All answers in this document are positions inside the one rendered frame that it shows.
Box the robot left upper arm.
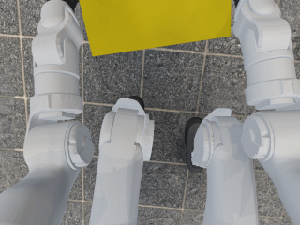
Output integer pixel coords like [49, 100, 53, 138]
[0, 121, 95, 225]

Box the robot left forearm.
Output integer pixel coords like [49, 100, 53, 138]
[23, 0, 84, 162]

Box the robot right upper arm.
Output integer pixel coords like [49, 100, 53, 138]
[241, 110, 300, 225]

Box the robot right forearm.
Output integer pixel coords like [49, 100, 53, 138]
[232, 0, 300, 111]

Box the carton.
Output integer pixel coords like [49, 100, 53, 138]
[79, 0, 232, 57]

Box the robot left shin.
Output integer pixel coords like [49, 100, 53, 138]
[98, 98, 145, 151]

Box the robot left foot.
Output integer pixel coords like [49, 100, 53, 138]
[129, 96, 145, 111]

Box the robot left hand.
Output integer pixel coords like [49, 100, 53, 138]
[46, 0, 80, 13]

